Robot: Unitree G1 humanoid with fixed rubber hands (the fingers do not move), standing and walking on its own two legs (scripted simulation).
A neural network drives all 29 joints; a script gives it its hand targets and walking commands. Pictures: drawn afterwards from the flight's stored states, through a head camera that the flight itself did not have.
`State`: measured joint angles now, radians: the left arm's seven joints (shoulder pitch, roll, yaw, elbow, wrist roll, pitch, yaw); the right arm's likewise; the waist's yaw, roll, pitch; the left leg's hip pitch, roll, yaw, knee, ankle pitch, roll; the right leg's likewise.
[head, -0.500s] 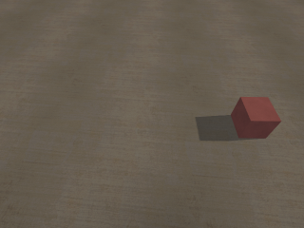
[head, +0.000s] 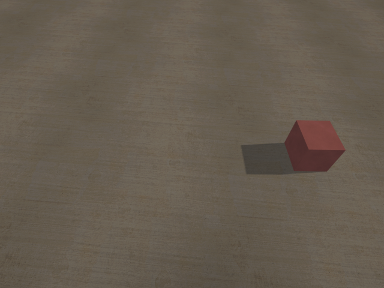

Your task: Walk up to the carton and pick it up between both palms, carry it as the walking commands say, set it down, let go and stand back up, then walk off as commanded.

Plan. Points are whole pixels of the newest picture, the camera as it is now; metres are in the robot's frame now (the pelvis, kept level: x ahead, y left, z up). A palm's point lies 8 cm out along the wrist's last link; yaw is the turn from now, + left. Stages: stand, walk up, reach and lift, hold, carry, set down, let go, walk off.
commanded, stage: stand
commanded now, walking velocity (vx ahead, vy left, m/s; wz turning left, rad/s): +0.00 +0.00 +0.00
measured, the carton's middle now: (311, 146) +1.03 -0.78 -0.66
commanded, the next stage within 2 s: walk up in 0.46 s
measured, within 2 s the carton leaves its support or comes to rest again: neither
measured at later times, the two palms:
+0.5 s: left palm out of the picture -0.06 +0.21 -0.15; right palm out of the picture -0.06 -0.19 -0.15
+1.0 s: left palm (119, 279) +0.16 +0.16 -0.11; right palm out of the picture -0.12 -0.30 -0.14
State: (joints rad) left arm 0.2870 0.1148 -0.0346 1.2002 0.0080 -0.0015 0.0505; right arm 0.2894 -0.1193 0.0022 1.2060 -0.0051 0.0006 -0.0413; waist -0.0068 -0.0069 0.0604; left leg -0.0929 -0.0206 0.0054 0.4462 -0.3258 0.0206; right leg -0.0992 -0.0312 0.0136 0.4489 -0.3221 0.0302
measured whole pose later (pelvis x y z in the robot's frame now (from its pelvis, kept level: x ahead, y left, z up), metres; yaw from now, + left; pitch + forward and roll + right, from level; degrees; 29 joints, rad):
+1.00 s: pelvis +0.01 -0.07 +0.00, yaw -14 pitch +1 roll +0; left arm 0.16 0.22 0.09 0.93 0.04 0.03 -0.06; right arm 0.41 -0.24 -0.07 1.13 -0.05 -0.07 -0.04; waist -0.02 0.05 0.00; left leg -0.04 0.16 0.21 0.38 -0.34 -0.08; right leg -0.47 -0.12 -0.07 0.82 -0.36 0.03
